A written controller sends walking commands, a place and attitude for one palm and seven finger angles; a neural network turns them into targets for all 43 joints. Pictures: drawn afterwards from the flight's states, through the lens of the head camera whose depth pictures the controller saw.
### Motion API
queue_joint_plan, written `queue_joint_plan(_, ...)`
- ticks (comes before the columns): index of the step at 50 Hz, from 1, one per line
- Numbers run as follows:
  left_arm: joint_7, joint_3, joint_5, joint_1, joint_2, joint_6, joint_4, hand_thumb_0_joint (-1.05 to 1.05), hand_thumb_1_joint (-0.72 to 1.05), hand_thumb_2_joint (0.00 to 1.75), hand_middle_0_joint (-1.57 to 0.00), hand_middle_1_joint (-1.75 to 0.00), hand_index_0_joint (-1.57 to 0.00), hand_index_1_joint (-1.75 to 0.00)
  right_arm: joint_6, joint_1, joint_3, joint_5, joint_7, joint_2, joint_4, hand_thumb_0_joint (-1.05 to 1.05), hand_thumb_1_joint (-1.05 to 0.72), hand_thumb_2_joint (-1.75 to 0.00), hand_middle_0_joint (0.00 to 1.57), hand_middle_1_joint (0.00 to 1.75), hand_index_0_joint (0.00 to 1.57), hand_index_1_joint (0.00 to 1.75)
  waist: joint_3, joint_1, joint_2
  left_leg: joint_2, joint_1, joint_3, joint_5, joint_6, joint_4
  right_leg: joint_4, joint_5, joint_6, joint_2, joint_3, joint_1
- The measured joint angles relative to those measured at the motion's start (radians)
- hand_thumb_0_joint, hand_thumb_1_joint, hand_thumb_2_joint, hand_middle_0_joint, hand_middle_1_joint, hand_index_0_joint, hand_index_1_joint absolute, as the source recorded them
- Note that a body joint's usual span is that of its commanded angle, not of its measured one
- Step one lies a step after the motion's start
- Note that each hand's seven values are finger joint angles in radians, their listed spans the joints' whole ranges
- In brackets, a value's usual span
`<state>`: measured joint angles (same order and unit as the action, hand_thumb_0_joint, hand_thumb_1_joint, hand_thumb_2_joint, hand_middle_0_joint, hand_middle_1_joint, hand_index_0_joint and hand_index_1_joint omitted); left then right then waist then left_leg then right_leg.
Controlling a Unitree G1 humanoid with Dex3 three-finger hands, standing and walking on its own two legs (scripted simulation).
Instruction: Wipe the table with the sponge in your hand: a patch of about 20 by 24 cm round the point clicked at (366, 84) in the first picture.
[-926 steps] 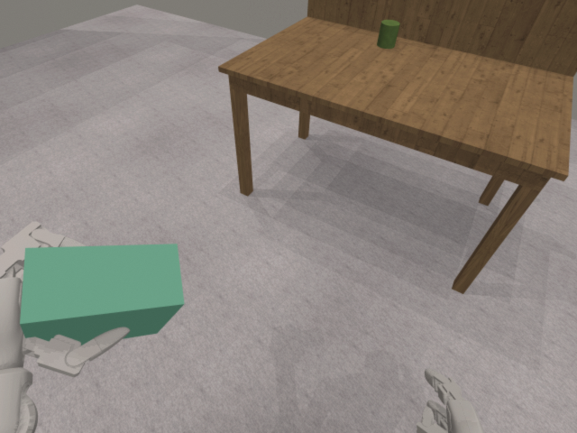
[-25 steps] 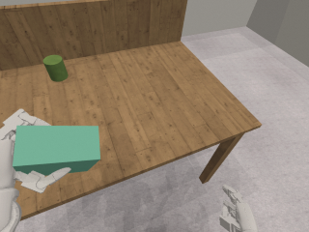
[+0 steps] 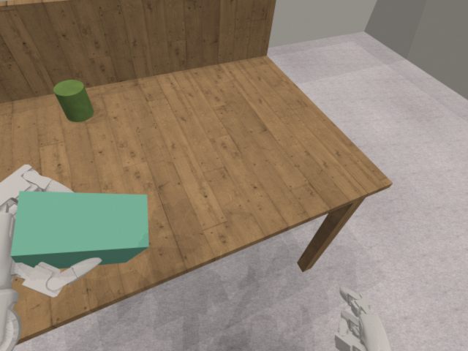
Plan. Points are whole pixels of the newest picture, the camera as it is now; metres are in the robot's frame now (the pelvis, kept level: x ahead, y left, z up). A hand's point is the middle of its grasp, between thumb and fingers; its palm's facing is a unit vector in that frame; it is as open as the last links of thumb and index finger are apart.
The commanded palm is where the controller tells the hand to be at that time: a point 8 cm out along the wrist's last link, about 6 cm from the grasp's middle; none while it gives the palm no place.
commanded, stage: look again from close up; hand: left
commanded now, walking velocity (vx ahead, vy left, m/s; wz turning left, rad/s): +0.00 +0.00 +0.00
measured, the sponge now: (102, 233) +0.24 +0.20 +0.12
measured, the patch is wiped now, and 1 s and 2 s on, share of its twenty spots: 0.00 0.00 0.00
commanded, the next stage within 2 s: turn the palm down, sponge in hand in 0.08 s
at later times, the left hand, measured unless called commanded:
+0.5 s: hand (59, 263) +0.19 +0.24 +0.13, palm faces +0.28 -0.76 -0.59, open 10.5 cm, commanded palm +0.15 +0.28 +0.17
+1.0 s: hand (71, 253) +0.20 +0.23 +0.13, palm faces +0.28 -0.48 -0.83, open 10.5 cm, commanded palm +0.17 +0.25 +0.16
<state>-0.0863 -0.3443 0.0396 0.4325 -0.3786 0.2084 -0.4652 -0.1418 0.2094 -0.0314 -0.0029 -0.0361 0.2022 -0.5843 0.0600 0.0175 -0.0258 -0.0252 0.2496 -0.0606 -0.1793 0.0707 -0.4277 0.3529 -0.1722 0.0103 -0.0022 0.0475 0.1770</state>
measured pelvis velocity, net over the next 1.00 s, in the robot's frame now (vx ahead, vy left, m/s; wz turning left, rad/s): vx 0.00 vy -0.07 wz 0.03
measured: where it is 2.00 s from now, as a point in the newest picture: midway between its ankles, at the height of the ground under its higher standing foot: outside the picture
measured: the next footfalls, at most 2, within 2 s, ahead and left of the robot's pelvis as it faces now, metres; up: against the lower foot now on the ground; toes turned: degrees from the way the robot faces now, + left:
none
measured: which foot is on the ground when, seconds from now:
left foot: down 0.00-1.00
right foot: down 0.00-1.00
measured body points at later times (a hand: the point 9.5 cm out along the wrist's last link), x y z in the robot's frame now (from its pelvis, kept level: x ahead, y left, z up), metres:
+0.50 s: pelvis -0.02 -0.03 -0.01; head -0.01 -0.03 +0.44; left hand +0.17 +0.27 +0.16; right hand +0.20 -0.23 -0.08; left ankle +0.03 +0.07 -0.74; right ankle +0.00 -0.13 -0.74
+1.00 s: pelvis +0.00 -0.07 -0.02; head +0.00 -0.10 +0.43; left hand +0.18 +0.25 +0.17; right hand +0.19 -0.31 -0.12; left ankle +0.03 +0.07 -0.74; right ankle +0.00 -0.13 -0.74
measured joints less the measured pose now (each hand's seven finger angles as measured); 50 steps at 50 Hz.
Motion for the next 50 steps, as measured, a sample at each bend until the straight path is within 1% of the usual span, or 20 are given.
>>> queue_joint_plan(9, 0.0, -0.004, 0.0, -0.002, -0.001, 0.001, 0.001, -0.01, -0.53, 1.02, -0.7, -1.35, -0.69, -1.35, 0.001, -0.007, 0.0, 0.0, -0.001, -0.001, 0.005, 0.01, -0.9, -0.9, 0.21, 0.3, 0.2, 0.3, -0.009, 0.005, 0.007, -0.006, -0.004, 0.0, 0.003, 0.002, 0.009, -0.001, -0.002, 0.003, 0.006, 0.0, -0.001)
queue_joint_plan(10, 0.012, 0.002, -0.015, -0.046, -0.037, 0.0, 0.009, -0.01, -0.53, 1.02, -0.7, -1.35, -0.69, -1.35, 0.009, 0.012, -0.017, -0.023, -0.023, 0.011, 0.036, 0.01, -0.9, -0.9, 0.21, 0.3, 0.2, 0.3, -0.002, 0.011, 0.012, -0.007, 0.006, 0.011, 0.0, 0.004, -0.006, 0.028, -0.02, 0.013, -0.002, -0.008, 0.006)
queue_joint_plan(11, 0.033, -0.002, -0.055, -0.13, -0.091, -0.008, 0.032, -0.01, -0.53, 1.02, -0.7, -1.35, -0.69, -1.35, 0.0, 0.027, -0.02, -0.011, -0.035, 0.015, 0.045, 0.01, -0.9, -0.9, 0.21, 0.3, 0.2, 0.3, 0.006, 0.025, 0.01, -0.015, 0.016, 0.024, -0.006, 0.003, -0.027, 0.075, -0.036, -0.001, -0.005, -0.017, 0.016)
queue_joint_plan(12, 0.045, -0.01, -0.061, -0.21, -0.131, -0.03, 0.065, -0.01, -0.53, 1.02, -0.7, -1.35, -0.69, -1.35, -0.004, 0.026, -0.019, 0.003, -0.028, 0.017, 0.033, 0.01, -0.9, -0.9, 0.21, 0.3, 0.2, 0.3, 0.008, 0.036, 0.005, -0.026, 0.024, 0.031, -0.009, 0.0, -0.041, 0.108, -0.063, -0.016, 0.002, -0.016, 0.027)
queue_joint_plan(13, 0.057, -0.028, -0.043, -0.268, -0.148, -0.068, 0.088, -0.01, -0.53, 1.02, -0.7, -1.35, -0.69, -1.35, -0.002, 0.015, -0.023, 0.013, -0.013, 0.021, 0.013, 0.01, -0.9, -0.9, 0.21, 0.3, 0.2, 0.3, 0.003, 0.042, 0.0, -0.033, 0.028, 0.03, -0.011, -0.003, -0.049, 0.128, -0.085, -0.019, 0.009, -0.019, 0.036)
queue_joint_plan(15, 0.074, -0.081, 0.012, -0.3, -0.139, -0.168, 0.092, -0.01, -0.53, 1.02, -0.7, -1.35, -0.69, -1.35, 0.012, -0.02, -0.032, 0.014, 0.012, 0.03, -0.021, 0.01, -0.9, -0.9, 0.21, 0.3, 0.2, 0.3, -0.009, 0.044, 0.009, -0.031, 0.02, 0.018, -0.016, -0.006, -0.053, 0.142, -0.092, -0.006, 0.01, -0.032, 0.037)
queue_joint_plan(16, 0.083, -0.097, 0.024, -0.284, -0.126, -0.218, 0.081, -0.01, -0.53, 1.02, -0.7, -1.35, -0.69, -1.35, 0.02, -0.034, -0.034, 0.008, 0.022, 0.035, -0.027, 0.01, -0.9, -0.9, 0.21, 0.3, 0.2, 0.3, -0.017, 0.04, 0.02, -0.027, 0.015, 0.011, -0.018, -0.007, -0.054, 0.143, -0.089, -0.004, 0.006, -0.038, 0.035)
queue_joint_plan(18, 0.102, -0.09, 0.006, -0.225, -0.102, -0.291, 0.054, -0.01, -0.53, 1.02, -0.7, -1.35, -0.69, -1.35, 0.038, -0.05, -0.031, -0.001, 0.035, 0.043, -0.022, 0.01, -0.9, -0.9, 0.21, 0.3, 0.2, 0.3, -0.026, 0.033, 0.041, -0.021, 0.011, 0.005, -0.021, -0.009, -0.057, 0.145, -0.088, -0.008, 0.001, -0.044, 0.033)
queue_joint_plan(20, 0.118, -0.051, -0.028, -0.142, -0.089, -0.318, 0.026, -0.01, -0.53, 1.02, -0.7, -1.35, -0.69, -1.35, 0.054, -0.064, -0.027, -0.004, 0.039, 0.048, -0.007, 0.01, -0.9, -0.9, 0.21, 0.3, 0.2, 0.3, -0.026, 0.027, 0.055, -0.017, 0.015, 0.005, -0.024, -0.01, -0.067, 0.157, -0.092, -0.013, -0.003, -0.044, 0.038)
queue_joint_plan(22, 0.122, -0.01, -0.053, -0.064, -0.085, -0.298, 0.006, -0.01, -0.53, 1.02, -0.7, -1.35, -0.69, -1.35, 0.062, -0.073, -0.021, 0.005, 0.032, 0.047, 0.005, 0.01, -0.9, -0.9, 0.21, 0.3, 0.2, 0.3, -0.027, 0.026, 0.059, -0.012, 0.032, 0.008, -0.029, -0.014, -0.088, 0.178, -0.099, -0.02, -0.008, -0.04, 0.055)
queue_joint_plan(24, 0.105, 0.012, -0.071, -0.02, -0.088, -0.236, 0.01, -0.01, -0.53, 1.02, -0.7, -1.35, -0.69, -1.35, 0.061, -0.077, -0.015, 0.016, 0.019, 0.039, 0.005, 0.01, -0.9, -0.9, 0.21, 0.3, 0.2, 0.3, -0.029, 0.029, 0.051, -0.008, 0.061, 0.019, -0.037, -0.022, -0.119, 0.211, -0.112, -0.028, -0.012, -0.027, 0.08)
queue_joint_plan(27, 0.052, 0.01, -0.113, -0.04, -0.108, -0.156, 0.04, -0.01, -0.53, 1.02, -0.7, -1.35, -0.69, -1.35, 0.056, -0.077, -0.007, 0.027, 0.001, 0.031, -0.011, 0.01, -0.9, -0.9, 0.21, 0.3, 0.2, 0.3, -0.03, 0.048, 0.038, 0.001, 0.104, 0.045, -0.051, -0.037, -0.172, 0.257, -0.132, -0.044, -0.021, 0.0, 0.113)
queue_joint_plan(29, 0.02, -0.004, -0.14, -0.092, -0.114, -0.133, 0.083, -0.01, -0.53, 1.02, -0.7, -1.35, -0.69, -1.35, 0.057, -0.076, -0.007, 0.028, -0.008, 0.031, -0.029, 0.01, -0.9, -0.9, 0.21, 0.3, 0.2, 0.3, -0.036, 0.056, 0.038, 0.005, 0.127, 0.064, -0.058, -0.047, -0.201, 0.279, -0.142, -0.055, -0.026, 0.02, 0.128)
queue_joint_plan(31, 0.005, -0.014, -0.163, -0.152, -0.12, -0.151, 0.134, -0.01, -0.53, 1.02, -0.7, -1.35, -0.69, -1.35, 0.064, -0.075, -0.011, 0.021, -0.018, 0.035, -0.043, 0.01, -0.9, -0.9, 0.21, 0.3, 0.2, 0.3, -0.04, 0.063, 0.045, 0.01, 0.138, 0.079, -0.062, -0.056, -0.218, 0.291, -0.147, -0.065, -0.031, 0.035, 0.133)
queue_joint_plan(33, 0.009, -0.008, -0.186, -0.2, -0.125, -0.196, 0.183, -0.01, -0.53, 1.02, -0.7, -1.35, -0.69, -1.35, 0.071, -0.071, -0.018, 0.013, -0.032, 0.04, -0.048, 0.01, -0.9, -0.9, 0.21, 0.3, 0.2, 0.3, -0.042, 0.065, 0.06, 0.013, 0.135, 0.087, -0.062, -0.062, -0.222, 0.293, -0.149, -0.072, -0.035, 0.042, 0.128)
queue_joint_plan(37, 0.058, 0.034, -0.233, -0.223, -0.152, -0.274, 0.239, -0.01, -0.53, 1.02, -0.7, -1.35, -0.69, -1.35, 0.078, -0.067, -0.027, 0.0, -0.058, 0.047, -0.038, 0.01, -0.9, -0.9, 0.21, 0.3, 0.2, 0.3, -0.044, 0.056, 0.09, 0.023, 0.116, 0.083, -0.058, -0.069, -0.206, 0.284, -0.144, -0.08, -0.045, 0.037, 0.116)
queue_joint_plan(39, 0.081, 0.05, -0.242, -0.201, -0.165, -0.272, 0.235, -0.01, -0.53, 1.02, -0.7, -1.35, -0.69, -1.35, 0.077, -0.064, -0.025, 0.0, -0.065, 0.046, -0.031, 0.01, -0.9, -0.9, 0.21, 0.3, 0.2, 0.3, -0.046, 0.047, 0.098, 0.029, 0.11, 0.075, -0.058, -0.072, -0.199, 0.281, -0.143, -0.084, -0.051, 0.028, 0.116)
queue_joint_plan(41, 0.094, 0.052, -0.244, -0.17, -0.181, -0.25, 0.216, -0.01, -0.52, 1.02, -0.7, -1.35, -0.69, -1.35, 0.074, -0.058, -0.019, 0.0, -0.068, 0.044, -0.026, 0.01, -0.9, -0.9, 0.21, 0.3, 0.2, 0.3, -0.048, 0.042, 0.1, 0.037, 0.108, 0.067, -0.062, -0.077, -0.198, 0.281, -0.145, -0.089, -0.058, 0.02, 0.118)
queue_joint_plan(45, 0.08, 0.031, -0.251, -0.117, -0.201, -0.207, 0.175, -0.01, -0.52, 1.02, -0.7, -1.35, -0.69, -1.35, 0.079, -0.038, 0.001, -0.001, -0.064, 0.049, -0.021, 0.01, -0.9, -0.9, 0.21, 0.3, 0.2, 0.3, -0.055, 0.041, 0.095, 0.048, 0.116, 0.059, -0.079, -0.086, -0.211, 0.293, -0.157, -0.097, -0.069, 0.01, 0.13)
queue_joint_plan(50, 0.04, 0.009, -0.295, -0.069, -0.207, -0.238, 0.156, -0.01, -0.52, 1.02, -0.7, -1.35, -0.69, -1.35, 0.098, -0.011, 0.025, -0.011, -0.064, 0.078, -0.02, 0.01, -0.9, -0.9, 0.21, 0.3, 0.2, 0.3, -0.065, 0.049, 0.094, 0.047, 0.131, 0.057, -0.099, -0.089, -0.228, 0.314, -0.179, -0.099, -0.067, 0.008, 0.146)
